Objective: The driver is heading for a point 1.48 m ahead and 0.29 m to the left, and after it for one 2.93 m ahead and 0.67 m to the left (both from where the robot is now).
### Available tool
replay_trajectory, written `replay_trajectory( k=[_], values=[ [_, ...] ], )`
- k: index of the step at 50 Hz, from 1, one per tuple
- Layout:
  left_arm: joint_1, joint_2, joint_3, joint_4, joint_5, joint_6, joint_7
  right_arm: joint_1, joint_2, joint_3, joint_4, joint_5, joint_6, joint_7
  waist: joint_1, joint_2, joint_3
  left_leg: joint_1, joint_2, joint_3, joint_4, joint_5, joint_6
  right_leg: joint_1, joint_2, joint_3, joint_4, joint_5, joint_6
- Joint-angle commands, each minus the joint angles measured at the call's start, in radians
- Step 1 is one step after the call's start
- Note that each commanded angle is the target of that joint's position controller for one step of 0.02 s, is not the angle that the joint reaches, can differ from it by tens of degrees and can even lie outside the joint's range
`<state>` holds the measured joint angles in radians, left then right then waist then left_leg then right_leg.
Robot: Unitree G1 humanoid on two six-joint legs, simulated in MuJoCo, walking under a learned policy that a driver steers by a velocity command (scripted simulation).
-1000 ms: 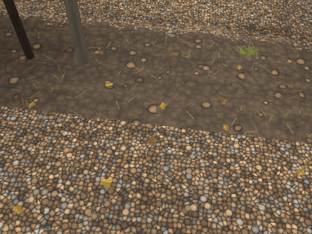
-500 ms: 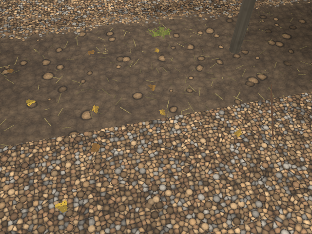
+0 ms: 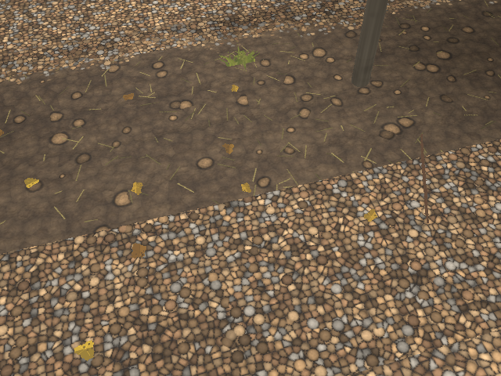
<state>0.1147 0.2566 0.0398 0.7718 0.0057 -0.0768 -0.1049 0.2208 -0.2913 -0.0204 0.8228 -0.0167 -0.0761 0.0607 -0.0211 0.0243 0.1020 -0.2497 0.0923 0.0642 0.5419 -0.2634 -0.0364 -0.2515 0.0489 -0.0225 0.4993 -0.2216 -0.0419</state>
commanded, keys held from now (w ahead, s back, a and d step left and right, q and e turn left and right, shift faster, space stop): no key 0.52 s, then w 0.48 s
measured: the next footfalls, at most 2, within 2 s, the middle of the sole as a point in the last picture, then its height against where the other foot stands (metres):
right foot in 1.10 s outside the picture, level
left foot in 1.56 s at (206, 340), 0.19 m lower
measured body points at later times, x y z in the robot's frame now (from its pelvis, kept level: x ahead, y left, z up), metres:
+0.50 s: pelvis +0.02 +0.01 +0.01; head +0.05 +0.01 +0.45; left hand +0.15 +0.30 -0.11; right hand +0.17 -0.27 -0.10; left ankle +0.02 +0.14 -0.73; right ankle +0.03 -0.10 -0.73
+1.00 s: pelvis +0.16 +0.04 +0.01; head +0.17 +0.03 +0.46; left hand +0.31 +0.28 -0.11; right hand +0.09 -0.19 -0.14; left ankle +0.03 +0.14 -0.73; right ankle +0.26 -0.10 -0.70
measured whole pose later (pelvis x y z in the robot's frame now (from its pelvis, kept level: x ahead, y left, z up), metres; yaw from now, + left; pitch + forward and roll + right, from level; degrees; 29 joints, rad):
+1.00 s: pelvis +0.16 +0.04 +0.01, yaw +1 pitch -2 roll +1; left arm 0.13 0.24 0.03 0.86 0.08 -0.06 -0.06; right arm 0.47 -0.21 0.03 1.02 -0.07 -0.11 0.03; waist -0.06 -0.01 0.07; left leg 0.16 -0.02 0.05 0.17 -0.29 0.03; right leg -0.49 -0.05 -0.01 0.76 -0.21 -0.06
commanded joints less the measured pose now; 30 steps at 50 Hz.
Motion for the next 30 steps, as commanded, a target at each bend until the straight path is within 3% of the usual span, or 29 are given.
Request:
replay_trajectory(
  k=[1, 3, 8, 26, 27, 28, 30],
  values=[
    [-0.008, 0.155, 0.039, -0.062, 0.002, -0.019, 0.019, -0.090, -0.135, -0.030, -0.073, 0.005, -0.015, -0.004, 0.037, -0.031, -0.098, -0.038, 0.025, -0.055, -0.154, 0.038, 0.052, 0.089, -0.109, 0.144, -0.140, -0.135, -0.040],
    [-0.014, 0.145, 0.035, -0.061, -0.006, -0.017, 0.016, -0.080, -0.118, -0.021, -0.063, 0.010, -0.017, -0.003, 0.021, -0.024, -0.110, 0.017, 0.023, -0.049, -0.150, 0.086, 0.049, 0.075, -0.101, 0.134, -0.140, -0.059, -0.037],
    [0.015, 0.164, 0.047, -0.039, 0.000, -0.010, 0.018, -0.067, -0.137, -0.024, -0.037, 0.008, -0.014, 0.002, 0.015, -0.017, -0.115, 0.024, 0.017, -0.033, -0.151, 0.117, 0.055, 0.099, -0.088, 0.110, -0.116, 0.079, -0.029],
    [0.041, 0.213, 0.056, 0.038, -0.001, -0.001, 0.030, -0.156, -0.182, -0.034, 0.019, 0.007, -0.006, -0.001, 0.010, -0.010, -0.121, 0.092, 0.005, -0.017, -0.139, 0.173, 0.053, 0.101, -0.077, 0.086, -0.110, 0.174, -0.016],
    [0.074, 0.235, 0.064, 0.051, 0.006, 0.002, 0.035, -0.133, -0.199, -0.040, 0.031, 0.001, -0.003, -0.005, 0.014, -0.013, -0.115, 0.084, -0.001, -0.015, -0.147, 0.059, 0.065, 0.107, -0.080, 0.093, -0.130, 0.053, -0.033],
    [0.112, 0.278, 0.082, 0.062, 0.025, 0.004, 0.049, -0.116, -0.234, -0.056, 0.039, -0.018, -0.001, -0.016, 0.024, -0.022, -0.079, 0.045, -0.008, -0.017, -0.145, -0.144, 0.096, 0.102, -0.085, 0.112, -0.149, -0.181, -0.074],
    [0.193, 0.260, 0.081, 0.084, 0.053, -0.006, 0.080, -0.122, -0.201, -0.054, 0.044, -0.043, -0.009, -0.039, 0.057, -0.060, 0.012, -0.078, -0.008, -0.046, -0.121, -0.295, 0.148, 0.128, -0.163, 0.249, -0.223, -0.442, -0.166]
  ],
)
